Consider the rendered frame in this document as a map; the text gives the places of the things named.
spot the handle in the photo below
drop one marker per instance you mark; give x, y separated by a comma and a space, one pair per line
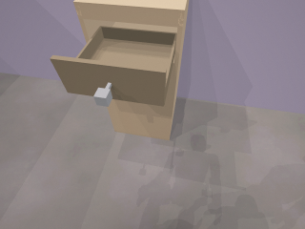
103, 96

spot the cabinet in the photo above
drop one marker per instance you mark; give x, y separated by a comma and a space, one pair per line
149, 15

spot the drawer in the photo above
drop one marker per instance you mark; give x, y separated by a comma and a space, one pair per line
138, 63

